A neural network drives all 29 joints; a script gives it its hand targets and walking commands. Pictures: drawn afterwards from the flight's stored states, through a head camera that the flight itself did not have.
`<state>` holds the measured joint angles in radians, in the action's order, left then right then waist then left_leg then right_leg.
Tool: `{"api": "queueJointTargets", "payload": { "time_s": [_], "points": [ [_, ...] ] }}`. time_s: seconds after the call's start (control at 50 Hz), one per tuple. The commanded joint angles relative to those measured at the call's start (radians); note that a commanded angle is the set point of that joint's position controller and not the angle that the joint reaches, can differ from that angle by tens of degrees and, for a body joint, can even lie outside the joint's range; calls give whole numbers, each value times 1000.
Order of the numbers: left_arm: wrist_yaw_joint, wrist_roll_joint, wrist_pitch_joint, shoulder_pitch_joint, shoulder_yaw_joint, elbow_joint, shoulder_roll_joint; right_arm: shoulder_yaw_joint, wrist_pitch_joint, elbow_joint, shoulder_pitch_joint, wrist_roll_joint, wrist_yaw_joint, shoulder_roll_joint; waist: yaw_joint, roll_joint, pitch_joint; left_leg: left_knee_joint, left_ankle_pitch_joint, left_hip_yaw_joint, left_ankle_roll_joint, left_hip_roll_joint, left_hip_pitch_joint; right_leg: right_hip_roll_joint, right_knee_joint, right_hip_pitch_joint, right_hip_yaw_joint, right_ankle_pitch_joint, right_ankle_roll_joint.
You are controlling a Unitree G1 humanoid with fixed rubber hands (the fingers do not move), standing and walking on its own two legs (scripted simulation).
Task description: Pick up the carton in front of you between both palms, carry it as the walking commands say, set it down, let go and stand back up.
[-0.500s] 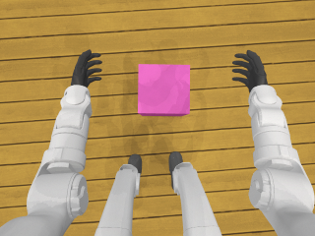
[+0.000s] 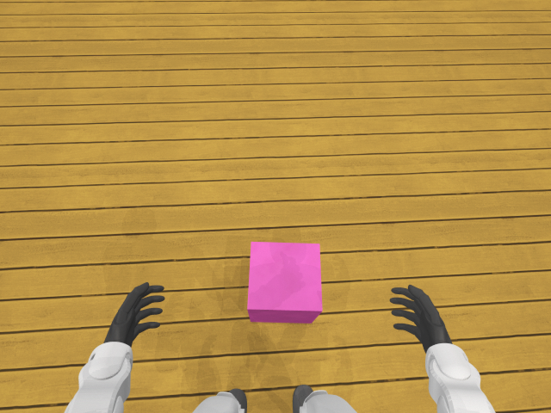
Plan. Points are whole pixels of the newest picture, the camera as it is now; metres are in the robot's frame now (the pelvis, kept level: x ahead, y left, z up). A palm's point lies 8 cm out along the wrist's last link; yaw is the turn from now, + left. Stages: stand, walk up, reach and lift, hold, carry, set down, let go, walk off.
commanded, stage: let go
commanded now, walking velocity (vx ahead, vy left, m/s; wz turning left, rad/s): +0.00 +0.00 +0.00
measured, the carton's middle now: (283, 285) +0.43 -0.04 -0.64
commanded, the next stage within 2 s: stand in 0.56 s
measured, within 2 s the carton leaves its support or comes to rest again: neither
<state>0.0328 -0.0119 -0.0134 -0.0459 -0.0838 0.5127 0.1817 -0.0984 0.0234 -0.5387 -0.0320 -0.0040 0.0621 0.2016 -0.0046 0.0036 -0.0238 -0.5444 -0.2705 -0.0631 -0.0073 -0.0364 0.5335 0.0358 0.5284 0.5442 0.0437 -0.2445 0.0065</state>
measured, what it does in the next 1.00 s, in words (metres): stands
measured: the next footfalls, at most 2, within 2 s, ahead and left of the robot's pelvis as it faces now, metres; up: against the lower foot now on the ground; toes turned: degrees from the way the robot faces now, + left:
none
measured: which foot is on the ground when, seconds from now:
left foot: down 0.00-1.00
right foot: down 0.00-1.00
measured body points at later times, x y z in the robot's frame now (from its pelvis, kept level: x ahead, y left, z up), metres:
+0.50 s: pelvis +0.01 +0.01 +0.01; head +0.01 +0.00 +0.46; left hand +0.18 +0.24 -0.06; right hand +0.18 -0.23 -0.06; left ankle -0.02 +0.11 -0.73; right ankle +0.00 -0.11 -0.73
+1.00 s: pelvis +0.02 +0.00 +0.01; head +0.03 +0.00 +0.46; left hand +0.16 +0.30 -0.09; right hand +0.17 -0.29 -0.09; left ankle -0.02 +0.11 -0.73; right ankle +0.00 -0.11 -0.73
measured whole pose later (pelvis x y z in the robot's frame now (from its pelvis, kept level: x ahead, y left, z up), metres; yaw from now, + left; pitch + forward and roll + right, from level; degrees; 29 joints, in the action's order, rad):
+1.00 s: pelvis +0.02 +0.00 +0.01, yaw +0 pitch +0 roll +0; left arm -0.02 -0.04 0.01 -0.17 -0.04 0.78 0.34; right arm -0.04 -0.01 -0.74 -0.17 -0.03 -0.02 0.34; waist 0.00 0.01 0.01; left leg -0.48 -0.32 -0.05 -0.01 -0.03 0.16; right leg 0.03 0.47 0.17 0.03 -0.29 0.01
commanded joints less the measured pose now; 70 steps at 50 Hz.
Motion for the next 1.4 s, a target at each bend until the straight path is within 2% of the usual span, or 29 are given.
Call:
{"api": "queueJointTargets", "payload": {
  "time_s": [0.0,0.16,0.26,0.36,0.54,0.56,0.6,0.64,0.76,0.88,1.14,1.38],
  "points": [
    [9,12,-17,-67,-1,-124,86,-3,13,131,-72,6,-2,96,2,9,-261,107,302,28,34,6,-279,-1,-84,-351,-16,288,-22],
    [33,16,55,-132,21,-169,110,28,-66,194,-142,4,9,107,4,11,4,201,139,35,25,12,-343,5,-154,-439,-39,127,-21],
    [39,7,110,-124,22,-177,114,23,-123,202,-137,-9,17,113,3,17,101,218,71,36,19,21,-344,9,-151,-477,-47,80,-20],
    [39,-1,141,-130,18,-181,116,20,-155,209,-144,-17,18,112,4,12,110,200,113,37,18,18,-378,11,-140,-499,-45,110,-18],
    [40,-5,146,-127,12,-188,119,18,-157,221,-148,-16,12,104,8,4,72,166,213,42,23,4,-429,8,-136,-506,-30,197,-22],
    [-20,-18,103,-117,-14,-42,253,1,-115,91,-94,-23,-45,235,36,-29,48,101,169,12,40,55,-315,-63,-113,-389,2,157,-40],
    [-49,-29,67,-131,-5,-5,248,7,-79,55,-127,-31,-71,216,9,-13,27,105,81,-8,34,64,-346,-79,-125,-341,41,48,-25],
    [-51,-33,47,-111,-1,23,236,16,-58,22,-120,-37,-75,207,7,5,25,112,41,-24,25,70,-327,-74,-129,-324,51,3,-14],
    [-47,-27,24,-103,5,112,257,18,-35,-54,-114,-32,-76,241,9,8,-41,92,229,-39,17,91,-357,-87,-96,-371,55,210,-10],
    [-59,-27,10,-102,11,183,288,23,-23,-117,-120,-30,-85,272,5,4,-45,101,315,-55,9,103,-393,-100,-98,-395,60,280,-6],
    [-62,-21,2,-83,24,277,310,37,-13,-203,-110,-24,-91,294,9,1,-29,135,344,-68,4,112,-402,-115,-118,-430,68,302,1],
    [-59,-15,0,-68,28,338,324,44,-6,-267,-98,-24,-92,309,11,-1,-5,177,281,-75,-4,118,-404,-123,-157,-436,79,248,8]
  ]
}}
